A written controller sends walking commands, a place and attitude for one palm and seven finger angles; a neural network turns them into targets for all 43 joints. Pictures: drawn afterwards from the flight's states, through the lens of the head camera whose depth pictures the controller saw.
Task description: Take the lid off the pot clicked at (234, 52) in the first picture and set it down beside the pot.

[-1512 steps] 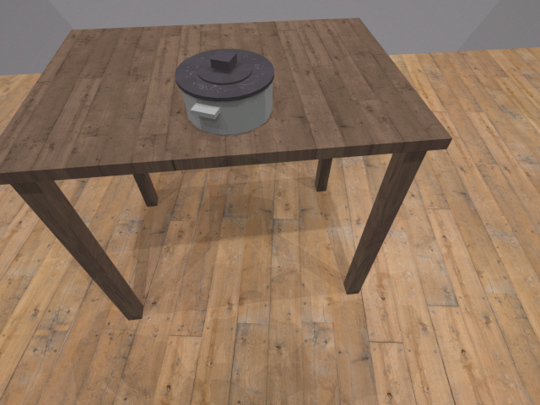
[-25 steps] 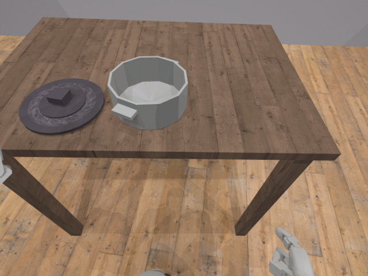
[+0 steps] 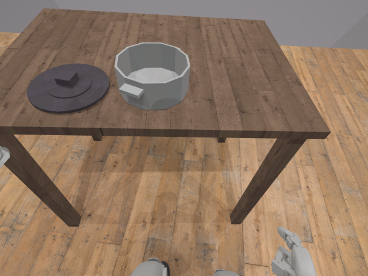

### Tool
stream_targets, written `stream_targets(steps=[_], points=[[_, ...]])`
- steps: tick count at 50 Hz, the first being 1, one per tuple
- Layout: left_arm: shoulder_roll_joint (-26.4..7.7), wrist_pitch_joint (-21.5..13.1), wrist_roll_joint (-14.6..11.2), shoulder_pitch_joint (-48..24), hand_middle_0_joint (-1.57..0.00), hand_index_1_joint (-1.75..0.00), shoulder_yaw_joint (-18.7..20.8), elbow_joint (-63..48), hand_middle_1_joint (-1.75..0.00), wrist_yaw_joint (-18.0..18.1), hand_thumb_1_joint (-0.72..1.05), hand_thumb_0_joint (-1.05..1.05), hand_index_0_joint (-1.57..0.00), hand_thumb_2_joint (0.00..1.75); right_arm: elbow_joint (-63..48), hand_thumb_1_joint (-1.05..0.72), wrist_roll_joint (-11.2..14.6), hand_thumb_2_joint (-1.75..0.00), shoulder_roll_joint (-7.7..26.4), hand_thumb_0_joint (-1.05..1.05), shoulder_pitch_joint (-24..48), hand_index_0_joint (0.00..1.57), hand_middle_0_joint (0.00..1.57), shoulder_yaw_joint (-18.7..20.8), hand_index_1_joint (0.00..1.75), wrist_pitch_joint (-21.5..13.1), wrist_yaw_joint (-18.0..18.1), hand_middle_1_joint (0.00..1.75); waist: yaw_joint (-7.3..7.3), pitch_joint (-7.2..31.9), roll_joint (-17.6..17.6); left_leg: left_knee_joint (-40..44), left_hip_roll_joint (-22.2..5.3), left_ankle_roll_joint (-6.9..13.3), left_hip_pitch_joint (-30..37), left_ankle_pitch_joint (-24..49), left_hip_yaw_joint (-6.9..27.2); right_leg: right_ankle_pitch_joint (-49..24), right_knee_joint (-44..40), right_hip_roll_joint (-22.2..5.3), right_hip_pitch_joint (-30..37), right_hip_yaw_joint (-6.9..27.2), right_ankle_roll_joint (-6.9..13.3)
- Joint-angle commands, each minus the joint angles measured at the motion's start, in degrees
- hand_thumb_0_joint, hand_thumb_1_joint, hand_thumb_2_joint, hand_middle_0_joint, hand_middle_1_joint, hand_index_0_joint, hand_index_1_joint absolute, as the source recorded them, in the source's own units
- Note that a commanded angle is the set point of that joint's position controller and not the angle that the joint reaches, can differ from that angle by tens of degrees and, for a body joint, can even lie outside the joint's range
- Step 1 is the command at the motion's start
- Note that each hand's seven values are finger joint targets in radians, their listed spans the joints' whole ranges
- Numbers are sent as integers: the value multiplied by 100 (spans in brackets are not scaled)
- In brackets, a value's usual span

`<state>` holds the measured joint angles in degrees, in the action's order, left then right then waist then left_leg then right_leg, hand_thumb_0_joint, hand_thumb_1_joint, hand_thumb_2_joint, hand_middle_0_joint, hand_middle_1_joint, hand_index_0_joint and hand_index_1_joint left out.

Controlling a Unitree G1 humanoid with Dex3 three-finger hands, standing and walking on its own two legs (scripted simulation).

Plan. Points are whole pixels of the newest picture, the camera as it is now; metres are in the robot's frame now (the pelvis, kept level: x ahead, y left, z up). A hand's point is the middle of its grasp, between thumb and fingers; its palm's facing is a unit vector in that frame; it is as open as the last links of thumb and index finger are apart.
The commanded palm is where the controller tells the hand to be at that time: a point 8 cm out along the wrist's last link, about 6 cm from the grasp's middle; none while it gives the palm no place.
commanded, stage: step back with the hand held close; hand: left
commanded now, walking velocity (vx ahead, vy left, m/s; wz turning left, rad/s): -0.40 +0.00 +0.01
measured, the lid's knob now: (66, 78) +0.56 +0.34 +0.10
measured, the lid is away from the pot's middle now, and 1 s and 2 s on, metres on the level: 0.23 0.23 0.23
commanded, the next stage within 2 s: stop stepping back and stand still in 0.26 s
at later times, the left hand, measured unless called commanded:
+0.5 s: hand out of the picture +0.11 +0.22 +0.23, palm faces +0.25 -0.80 -0.55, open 7.4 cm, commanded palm +0.04 +0.29 +0.28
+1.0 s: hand out of the picture +0.04 +0.25 +0.26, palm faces +0.40 -0.83 -0.38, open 7.4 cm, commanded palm -0.01 +0.32 +0.28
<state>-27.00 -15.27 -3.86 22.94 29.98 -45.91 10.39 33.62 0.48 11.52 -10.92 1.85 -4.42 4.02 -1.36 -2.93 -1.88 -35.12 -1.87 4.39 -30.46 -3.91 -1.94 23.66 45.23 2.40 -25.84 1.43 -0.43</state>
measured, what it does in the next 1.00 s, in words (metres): walks backwards: right foot, then left foot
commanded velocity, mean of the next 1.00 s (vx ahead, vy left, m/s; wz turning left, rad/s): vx -0.03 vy -0.01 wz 0.03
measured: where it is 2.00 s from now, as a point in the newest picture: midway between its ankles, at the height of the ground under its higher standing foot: outside the picture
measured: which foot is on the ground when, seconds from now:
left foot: down 0.00-0.12, up 0.14-0.32, down 0.34-0.52, up 0.54-0.68, down 0.70-1.00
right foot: up 0.00-0.10, down 0.12-0.34, up 0.36-0.48, down 0.50-1.00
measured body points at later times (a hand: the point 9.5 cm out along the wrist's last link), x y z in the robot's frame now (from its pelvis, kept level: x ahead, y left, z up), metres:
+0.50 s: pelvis -0.11 +0.02 +0.01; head -0.06 +0.04 +0.46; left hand +0.09 +0.26 +0.26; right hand +0.04 -0.24 -0.06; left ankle -0.04 +0.15 -0.72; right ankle -0.09 -0.09 -0.71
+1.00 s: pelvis -0.15 +0.04 +0.01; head -0.17 +0.06 +0.46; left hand +0.01 +0.30 +0.28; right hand -0.01 -0.20 -0.07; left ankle -0.13 +0.15 -0.72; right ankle -0.11 -0.07 -0.72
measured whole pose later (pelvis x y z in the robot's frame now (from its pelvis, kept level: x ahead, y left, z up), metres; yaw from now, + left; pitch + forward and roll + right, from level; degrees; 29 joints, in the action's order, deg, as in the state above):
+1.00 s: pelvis -0.15 +0.04 +0.01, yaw -2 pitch -2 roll -2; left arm -24.2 -10.5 -3.0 30.6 24.5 -44.8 9.0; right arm 38.0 0.0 10.8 -13.1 -0.6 -3.2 2.8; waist -0.7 1.7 0.5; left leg -35.6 -1.3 1.2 -16.5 -17.3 -0.2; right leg 13.1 30.9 1.9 -16.5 -2.6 1.7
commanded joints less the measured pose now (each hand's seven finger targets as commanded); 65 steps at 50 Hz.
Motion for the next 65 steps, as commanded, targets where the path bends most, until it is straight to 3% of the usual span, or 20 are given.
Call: stream_targets(steps=[1,4,6,7,13,17,18,19,20,23,25,28,32,37,41,45,53,57,58,65], points=[[-937,-217,-174,-17,-20,-30,714,-834,-30,73,90,0,-20,90,-768,-90,1,-90,715,0,386,20,20,322,30,-345,-115,30,89,1181,-1193,2566,-1389,-53,170,-2749,1299,679,408,250,986,-364,113],[-929,-199,-177,99,-20,-30,573,-728,-30,-7,90,0,-20,90,-669,-90,-47,-90,596,0,318,20,20,269,30,-239,-139,30,75,1274,-882,1642,-1051,-463,489,-2665,831,44,-1937,-319,1337,-209,447],[-1179,-299,-75,-185,-20,-30,430,-892,-30,-16,90,0,-20,90,-632,-90,-45,-90,502,0,329,20,20,196,30,-142,-135,30,-22,1126,1054,-1826,55,-776,1095,-2088,113,-1197,-3610,-2437,-71,1985,1142],[-1245,-231,-46,-433,-20,-30,500,-933,-30,-2,90,0,-20,90,-679,-90,-46,-90,497,0,535,20,20,141,30,-169,-143,30,113,935,1495,-3076,215,-667,744,-2489,235,-2220,-3620,-2653,-410,1745,1231],[-952,-29,-7,-6,-20,-30,440,-511,-30,-33,90,0,-20,90,-613,-90,43,-90,491,0,657,20,20,49,30,-38,12,30,-27,705,468,245,-21,-516,586,-1722,193,-5040,-1737,-1694,1448,545,674],[-1135,-289,-176,271,-20,-30,641,-1391,-30,-185,90,0,-20,90,-760,-90,175,-90,870,0,484,20,20,356,30,-176,-120,30,69,1576,-791,1390,-1493,-10,1985,2391,1120,-737,-460,-165,629,-36,-39],[1092,849,281,278,-20,-30,-2497,4299,-30,-909,90,0,-20,90,1150,-90,-190,-90,2144,0,-353,20,20,685,30,-730,-386,30,-681,855,-1869,469,-1835,122,1894,4882,1783,-121,1269,-368,-1268,275,-240],[-1811,81,-405,-561,-20,-30,1121,-2870,-30,-371,90,0,-20,90,-1192,-90,226,-90,611,0,816,20,20,407,30,-455,-420,30,447,2308,-1142,1399,-1768,385,2356,2764,1447,946,1108,-48,258,407,-245],[-1988,-116,-266,458,-20,-30,1459,-1948,-30,-206,90,0,-20,90,-794,-90,62,-90,837,0,295,20,20,456,30,-446,-212,30,109,2025,-477,1187,-1581,419,1921,2218,1584,830,698,73,235,-22,-130],[-1534,37,-219,1386,-20,-30,1236,-2803,-30,-92,90,0,-20,90,-1116,-90,183,-90,690,0,576,20,20,190,30,-286,-316,30,211,1787,-1454,1060,-1021,-35,934,-344,772,-601,-1438,-131,1796,-223,-129],[-1405,63,-81,1568,-20,-30,1125,-2029,-30,-58,90,0,-20,90,-1046,-90,112,-90,576,0,422,20,20,174,30,-232,-256,30,75,1048,26,154,-215,-406,190,-2592,229,-322,-2629,-906,1775,632,337],[-1211,241,-90,583,-20,-30,947,-1059,-30,117,90,0,-20,90,-520,-90,75,-90,735,0,176,20,20,324,30,-118,-119,30,-119,963,1050,-1962,60,-487,1456,-2096,333,1953,-3777,-1901,-224,2300,948],[-779,392,-65,-254,-20,-30,398,342,-30,142,90,0,-20,90,-485,-90,141,-90,776,0,334,20,20,153,30,-31,56,30,-203,292,613,226,-145,-162,1927,-2389,295,1574,-2823,-1296,-435,829,608],[-754,342,40,-270,-20,-30,215,79,-30,-62,90,0,-20,90,-748,-90,178,-90,784,0,680,20,20,55,30,-163,37,30,3,-3,-1075,2588,-1092,261,-399,-4702,1858,-32,-526,10,1368,-463,-31],[-762,262,134,155,-20,-30,156,-630,-30,-149,90,0,-20,90,-796,-90,38,-90,701,0,663,20,20,22,30,-261,-90,30,92,154,-323,1639,-636,64,-170,-3371,1064,-272,-1873,-247,1940,-202,122],[-969,164,86,102,-20,-30,367,-998,-30,-33,90,0,-20,90,-451,-90,-40,-90,561,0,462,20,20,54,30,-223,-138,30,-62,535,537,-506,-25,-258,1102,-1965,217,1215,-3323,-1654,578,1956,845],[-706,132,110,-463,-20,-30,252,-296,-30,37,90,0,-20,90,-689,-90,95,-90,639,0,671,20,20,-34,30,-225,30,30,36,-12,-943,2396,-840,-12,559,-3229,1466,-559,-1606,-123,1308,-265,37],[-747,109,66,8,-20,-30,328,-135,-30,-89,90,0,-20,90,-702,-90,59,-90,652,0,617,20,20,38,30,-245,-46,30,87,632,236,1282,-426,-124,1122,-1126,737,-1686,-2213,-549,1831,142,114],[731,859,519,-17,-20,-30,-2507,4955,-30,-866,90,0,-20,90,889,-90,146,-90,1499,0,405,20,20,466,30,-840,-389,30,-308,603,194,96,-439,-221,1153,128,747,-2444,-1459,-987,778,-10,276],[530,1587,535,-1115,-20,-30,-2538,7073,-30,-896,90,0,-20,90,924,-90,-167,-90,1023,0,-336,20,20,281,30,292,-396,30,-56,427,1266,90,-146,-166,1038,93,650,-2267,-1611,-1127,1074,453,578]])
